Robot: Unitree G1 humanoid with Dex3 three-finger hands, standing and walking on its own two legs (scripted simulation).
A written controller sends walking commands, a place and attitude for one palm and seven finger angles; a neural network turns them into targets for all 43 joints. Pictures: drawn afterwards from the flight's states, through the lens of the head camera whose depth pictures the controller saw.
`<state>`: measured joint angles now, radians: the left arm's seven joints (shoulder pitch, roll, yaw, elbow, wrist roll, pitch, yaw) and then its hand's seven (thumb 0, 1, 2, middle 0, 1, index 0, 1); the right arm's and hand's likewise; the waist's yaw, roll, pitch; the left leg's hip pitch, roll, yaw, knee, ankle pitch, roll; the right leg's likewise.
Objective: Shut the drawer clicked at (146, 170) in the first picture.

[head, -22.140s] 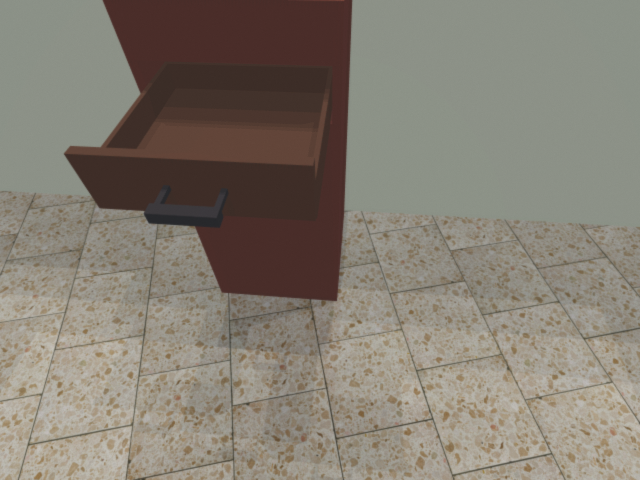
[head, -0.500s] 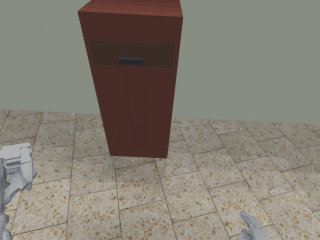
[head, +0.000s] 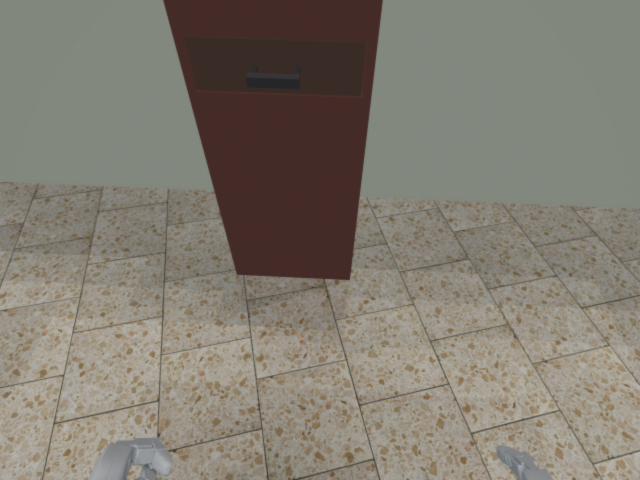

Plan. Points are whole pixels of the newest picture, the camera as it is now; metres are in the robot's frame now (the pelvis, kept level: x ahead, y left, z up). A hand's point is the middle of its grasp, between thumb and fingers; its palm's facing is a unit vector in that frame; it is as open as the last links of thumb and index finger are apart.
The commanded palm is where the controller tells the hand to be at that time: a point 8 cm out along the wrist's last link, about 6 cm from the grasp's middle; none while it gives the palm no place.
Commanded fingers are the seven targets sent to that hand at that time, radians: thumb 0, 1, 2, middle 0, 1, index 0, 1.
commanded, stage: let the arm hang, fingers relaxed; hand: left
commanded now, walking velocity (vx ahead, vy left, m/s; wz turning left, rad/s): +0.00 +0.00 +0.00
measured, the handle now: (274, 75) +0.89 +0.13 +0.06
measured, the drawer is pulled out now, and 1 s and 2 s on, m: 0.00 0.00 0.00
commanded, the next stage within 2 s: look to check the result in 0.88 s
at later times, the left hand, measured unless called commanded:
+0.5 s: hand out of the picture -0.04 +0.20 -0.15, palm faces +0.01 -0.96 -0.27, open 6.6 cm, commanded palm none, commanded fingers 0.00 0.90 0.90 -0.20 -0.30 -0.20 -0.30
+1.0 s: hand out of the picture +0.02 +0.16 -0.16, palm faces +0.01 -0.98 -0.21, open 7.3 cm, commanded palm none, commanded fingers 0.00 0.90 0.90 -0.20 -0.30 -0.20 -0.30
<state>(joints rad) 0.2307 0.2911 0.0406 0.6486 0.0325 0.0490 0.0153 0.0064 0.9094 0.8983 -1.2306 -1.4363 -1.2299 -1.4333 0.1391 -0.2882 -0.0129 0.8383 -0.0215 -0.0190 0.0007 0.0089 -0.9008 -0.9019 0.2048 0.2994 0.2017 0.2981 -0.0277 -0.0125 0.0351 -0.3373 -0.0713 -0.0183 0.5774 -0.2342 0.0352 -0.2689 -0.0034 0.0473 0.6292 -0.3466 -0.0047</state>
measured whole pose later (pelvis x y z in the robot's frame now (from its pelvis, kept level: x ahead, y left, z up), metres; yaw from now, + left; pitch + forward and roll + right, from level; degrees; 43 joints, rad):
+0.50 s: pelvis -0.01 -0.01 +0.01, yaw +0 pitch -2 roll +0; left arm 0.32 0.21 -0.01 1.16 0.01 0.01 0.03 0.00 0.91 0.90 -0.33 -0.45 -0.32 -0.45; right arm 0.28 -0.17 -0.01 1.13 -0.01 0.03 -0.02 0.00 -0.90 -0.90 0.20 0.30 0.20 0.30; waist 0.00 0.04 0.05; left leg -0.24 -0.04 -0.04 0.42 -0.15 0.02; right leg -0.15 0.03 0.03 0.43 -0.25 -0.01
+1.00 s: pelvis +0.00 -0.02 +0.02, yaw +0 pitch -2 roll +0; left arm 0.25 0.16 0.00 1.13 0.01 0.00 0.03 0.00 0.91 0.90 -0.20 -0.30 -0.20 -0.30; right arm 0.27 -0.16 -0.01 1.14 -0.02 0.01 -0.03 0.00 -0.90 -0.90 0.20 0.30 0.20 0.30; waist -0.02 0.02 0.04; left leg -0.22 -0.01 -0.04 0.43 -0.17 0.00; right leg -0.13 0.05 0.03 0.42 -0.25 -0.04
